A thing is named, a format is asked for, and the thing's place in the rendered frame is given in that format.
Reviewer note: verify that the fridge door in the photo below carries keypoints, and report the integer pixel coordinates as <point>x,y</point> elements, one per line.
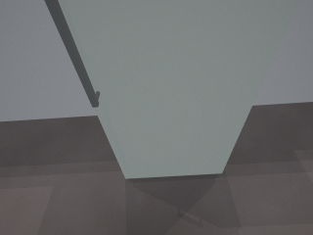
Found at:
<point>177,78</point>

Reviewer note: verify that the handle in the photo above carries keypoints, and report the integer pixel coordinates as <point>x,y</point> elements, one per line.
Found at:
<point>63,29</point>

